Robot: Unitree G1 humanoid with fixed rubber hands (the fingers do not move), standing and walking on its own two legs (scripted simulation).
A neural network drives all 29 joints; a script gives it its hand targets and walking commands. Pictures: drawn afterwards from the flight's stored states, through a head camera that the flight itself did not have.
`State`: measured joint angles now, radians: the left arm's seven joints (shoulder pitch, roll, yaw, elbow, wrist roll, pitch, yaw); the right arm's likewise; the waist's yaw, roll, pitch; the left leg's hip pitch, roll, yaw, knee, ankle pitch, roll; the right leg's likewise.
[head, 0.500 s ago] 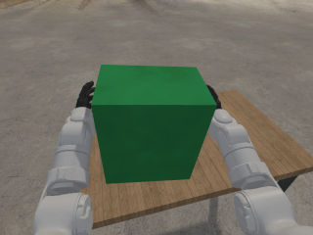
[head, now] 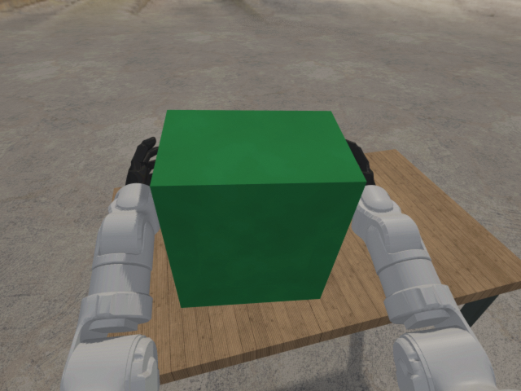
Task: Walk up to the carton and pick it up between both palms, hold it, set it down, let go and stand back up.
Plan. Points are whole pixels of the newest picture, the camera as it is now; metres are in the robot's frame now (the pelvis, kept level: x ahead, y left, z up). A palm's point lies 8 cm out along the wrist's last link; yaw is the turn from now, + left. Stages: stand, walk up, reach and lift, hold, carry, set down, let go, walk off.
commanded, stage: hold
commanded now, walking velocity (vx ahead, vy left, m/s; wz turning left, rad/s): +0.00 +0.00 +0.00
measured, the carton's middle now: (252, 214) +0.37 +0.03 +0.14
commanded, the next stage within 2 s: none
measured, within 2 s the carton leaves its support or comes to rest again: neither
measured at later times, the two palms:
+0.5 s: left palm (133, 186) +0.36 +0.20 +0.20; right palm (358, 181) +0.37 -0.14 +0.20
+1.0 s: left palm (140, 188) +0.37 +0.19 +0.19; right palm (362, 186) +0.37 -0.14 +0.19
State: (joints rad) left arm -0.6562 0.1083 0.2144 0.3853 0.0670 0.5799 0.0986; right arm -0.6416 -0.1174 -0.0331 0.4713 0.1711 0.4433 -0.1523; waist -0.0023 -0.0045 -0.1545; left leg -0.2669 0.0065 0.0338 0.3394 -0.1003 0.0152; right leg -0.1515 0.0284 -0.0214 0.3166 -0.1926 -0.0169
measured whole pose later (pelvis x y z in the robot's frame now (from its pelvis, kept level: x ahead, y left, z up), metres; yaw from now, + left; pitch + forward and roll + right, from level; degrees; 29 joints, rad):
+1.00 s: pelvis +0.00 +0.00 +0.00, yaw +0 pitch +0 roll -1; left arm -0.68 0.09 0.25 0.36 0.12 0.64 0.06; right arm -0.66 -0.12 -0.05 0.46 0.17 0.49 -0.15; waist 0.00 -0.01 -0.13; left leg -0.24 0.01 0.03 0.33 -0.09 0.02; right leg -0.13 0.03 -0.02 0.31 -0.19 -0.02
